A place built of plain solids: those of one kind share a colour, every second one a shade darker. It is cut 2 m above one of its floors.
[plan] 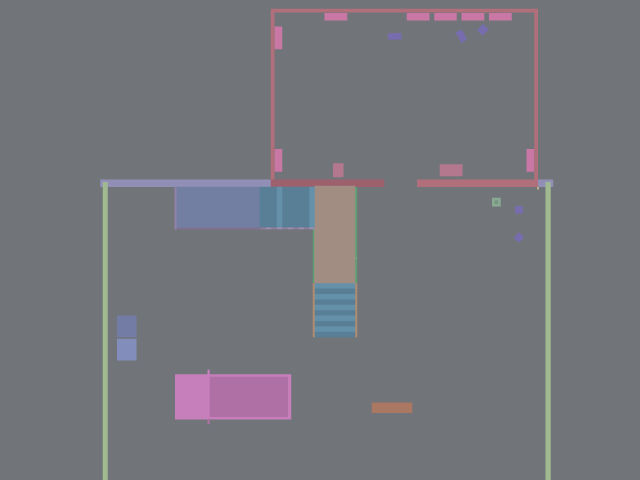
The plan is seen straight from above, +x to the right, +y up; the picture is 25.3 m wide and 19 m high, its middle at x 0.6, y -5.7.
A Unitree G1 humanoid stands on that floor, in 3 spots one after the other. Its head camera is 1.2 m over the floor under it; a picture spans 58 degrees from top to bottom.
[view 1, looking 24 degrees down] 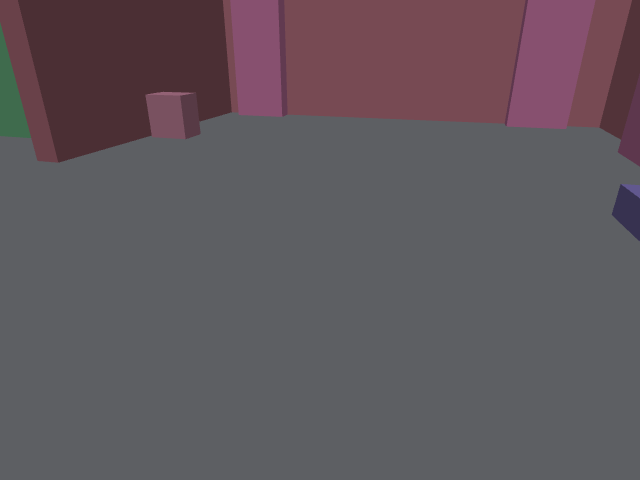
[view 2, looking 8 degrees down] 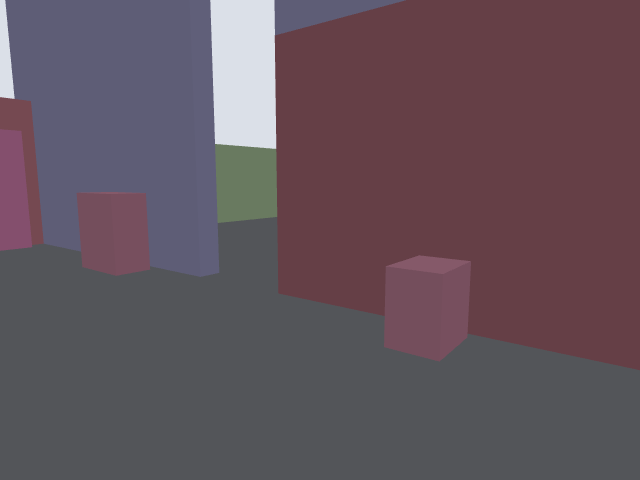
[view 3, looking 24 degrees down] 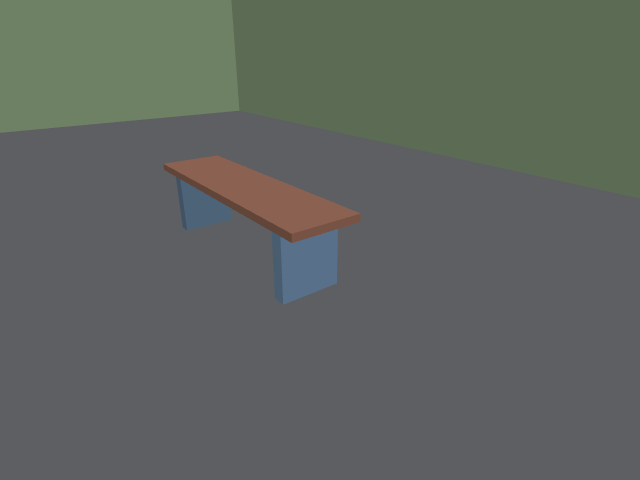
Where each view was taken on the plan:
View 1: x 6.99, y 0.90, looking -164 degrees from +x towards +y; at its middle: ground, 2.95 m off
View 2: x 0.10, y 0.00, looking -53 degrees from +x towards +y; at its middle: wall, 4.17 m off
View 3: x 1.19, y -11.15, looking -38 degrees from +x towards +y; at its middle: bench_leg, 2.22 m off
